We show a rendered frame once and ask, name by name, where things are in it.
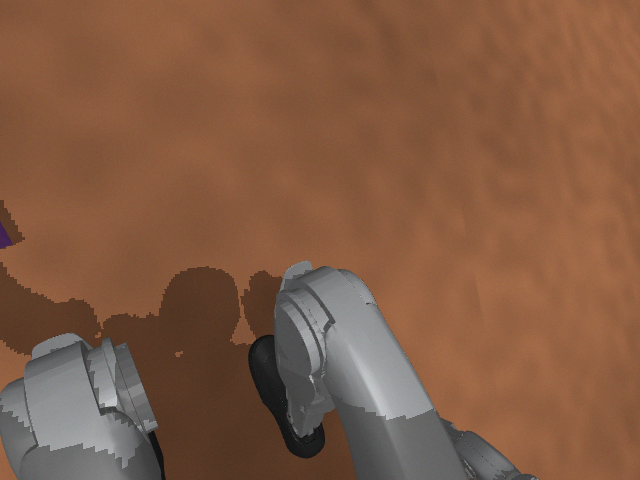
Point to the right robot foot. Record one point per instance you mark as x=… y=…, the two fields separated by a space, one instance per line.
x=272 y=391

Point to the left robot foot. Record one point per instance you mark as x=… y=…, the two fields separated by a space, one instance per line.
x=158 y=452

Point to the right robot hand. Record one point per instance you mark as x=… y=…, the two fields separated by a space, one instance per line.
x=480 y=459

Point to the carton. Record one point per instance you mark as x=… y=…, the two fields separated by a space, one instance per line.
x=4 y=238

